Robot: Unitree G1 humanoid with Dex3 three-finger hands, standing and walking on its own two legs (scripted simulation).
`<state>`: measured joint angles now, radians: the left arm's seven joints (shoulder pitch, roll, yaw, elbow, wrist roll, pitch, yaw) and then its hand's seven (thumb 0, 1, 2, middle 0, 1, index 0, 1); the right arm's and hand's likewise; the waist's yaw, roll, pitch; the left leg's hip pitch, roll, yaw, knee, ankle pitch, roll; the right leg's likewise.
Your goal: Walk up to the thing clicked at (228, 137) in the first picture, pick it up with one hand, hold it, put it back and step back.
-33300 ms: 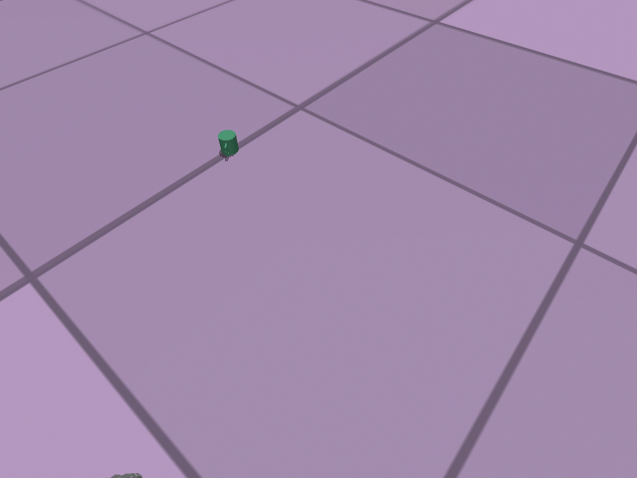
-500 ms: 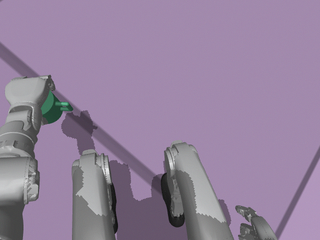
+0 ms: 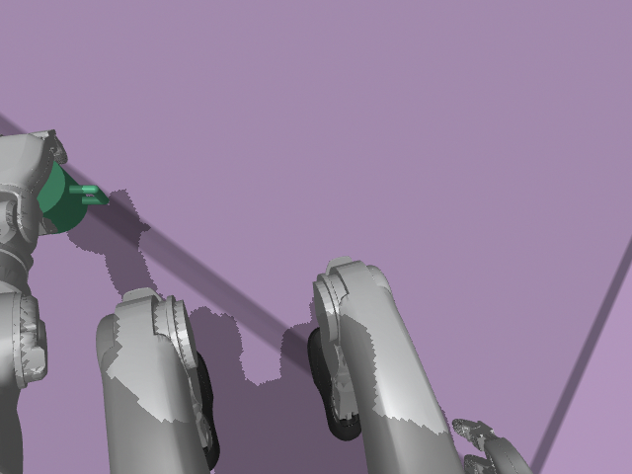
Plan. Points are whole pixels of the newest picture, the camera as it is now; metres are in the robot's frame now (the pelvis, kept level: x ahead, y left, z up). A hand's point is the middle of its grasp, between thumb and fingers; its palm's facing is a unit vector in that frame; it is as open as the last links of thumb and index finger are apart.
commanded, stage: crouch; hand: left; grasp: from above
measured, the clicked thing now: (55, 195) +0.47 +0.29 -0.22
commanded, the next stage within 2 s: lower in 0.08 s
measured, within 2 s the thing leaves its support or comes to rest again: rests again in 1.44 s
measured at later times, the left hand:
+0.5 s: hand (49, 198) +0.47 +0.30 -0.22, palm faces -0.47 -0.09 -0.88, open 10.8 cm
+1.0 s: hand (67, 199) +0.48 +0.29 -0.27, palm faces -0.46 -0.10 -0.88, open 10.8 cm
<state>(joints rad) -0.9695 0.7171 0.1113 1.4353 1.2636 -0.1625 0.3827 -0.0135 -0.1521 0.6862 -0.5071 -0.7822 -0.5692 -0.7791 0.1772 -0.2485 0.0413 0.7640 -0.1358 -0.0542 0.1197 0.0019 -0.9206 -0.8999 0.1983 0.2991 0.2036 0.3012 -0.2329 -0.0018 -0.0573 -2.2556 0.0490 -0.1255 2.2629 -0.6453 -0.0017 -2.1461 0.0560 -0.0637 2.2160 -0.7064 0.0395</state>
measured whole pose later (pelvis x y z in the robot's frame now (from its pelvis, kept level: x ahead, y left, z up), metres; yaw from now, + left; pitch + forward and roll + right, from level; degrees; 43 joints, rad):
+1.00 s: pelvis +0.00 +0.00 -0.06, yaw -5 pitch +31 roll -11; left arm -1.00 0.87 0.16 1.53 1.26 -0.19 0.45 -0.02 -0.16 0.66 -0.54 -0.75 -0.60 -0.75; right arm 0.12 -0.29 0.17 0.71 -0.19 -0.09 0.15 0.00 -0.91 -0.89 0.20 0.30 0.20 0.30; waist -0.30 -0.07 0.09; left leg -2.37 0.05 -0.22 2.48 -0.67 -0.01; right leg -2.24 0.09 -0.13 2.38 -0.71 0.05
